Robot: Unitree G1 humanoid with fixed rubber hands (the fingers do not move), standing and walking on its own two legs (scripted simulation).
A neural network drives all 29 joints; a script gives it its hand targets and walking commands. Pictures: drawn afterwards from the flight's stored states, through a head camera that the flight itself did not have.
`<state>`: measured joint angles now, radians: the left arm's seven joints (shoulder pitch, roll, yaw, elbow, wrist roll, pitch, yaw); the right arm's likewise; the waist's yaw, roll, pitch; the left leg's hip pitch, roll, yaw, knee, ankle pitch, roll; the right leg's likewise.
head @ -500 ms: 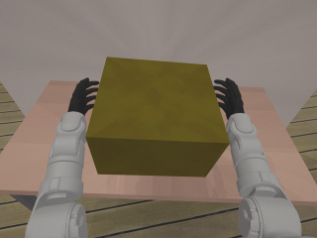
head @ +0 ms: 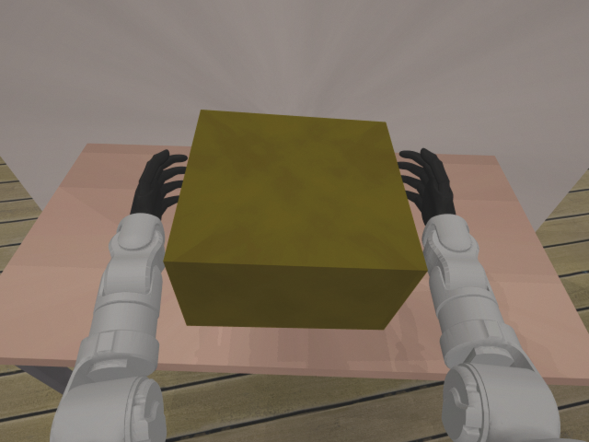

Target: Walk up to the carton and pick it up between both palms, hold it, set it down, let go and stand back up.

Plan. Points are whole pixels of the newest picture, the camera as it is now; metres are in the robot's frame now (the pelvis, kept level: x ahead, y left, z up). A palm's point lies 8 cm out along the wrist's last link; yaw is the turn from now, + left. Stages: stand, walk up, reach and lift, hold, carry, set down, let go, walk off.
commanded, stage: set down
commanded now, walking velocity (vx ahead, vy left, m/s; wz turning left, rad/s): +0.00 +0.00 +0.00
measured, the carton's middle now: (291, 218) +0.43 +0.02 +0.06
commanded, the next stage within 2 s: none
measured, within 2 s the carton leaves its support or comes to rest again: neither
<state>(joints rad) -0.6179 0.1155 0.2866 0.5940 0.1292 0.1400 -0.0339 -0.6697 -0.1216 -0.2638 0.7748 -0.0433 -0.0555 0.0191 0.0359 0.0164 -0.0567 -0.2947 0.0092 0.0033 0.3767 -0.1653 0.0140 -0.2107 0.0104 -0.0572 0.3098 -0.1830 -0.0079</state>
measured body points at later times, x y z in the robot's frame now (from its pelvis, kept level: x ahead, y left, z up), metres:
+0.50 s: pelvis +0.00 +0.00 +0.00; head +0.03 +0.00 +0.45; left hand +0.40 +0.21 +0.09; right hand +0.42 -0.17 +0.09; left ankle +0.01 +0.11 -0.75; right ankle -0.02 -0.11 -0.75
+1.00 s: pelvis +0.03 +0.00 +0.00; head +0.09 +0.00 +0.44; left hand +0.43 +0.21 +0.06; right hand +0.46 -0.18 +0.06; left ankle +0.01 +0.11 -0.75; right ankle -0.02 -0.11 -0.75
